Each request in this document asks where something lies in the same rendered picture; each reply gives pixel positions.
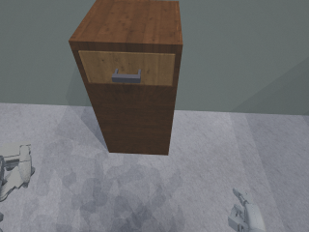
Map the drawer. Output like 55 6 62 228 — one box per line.
78 50 176 86

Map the robot left hand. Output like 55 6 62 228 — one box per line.
0 140 36 202

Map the handle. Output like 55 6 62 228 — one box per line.
111 69 141 83

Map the cabinet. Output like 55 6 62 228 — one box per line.
69 0 183 156

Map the robot right hand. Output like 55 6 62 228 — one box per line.
228 188 267 232

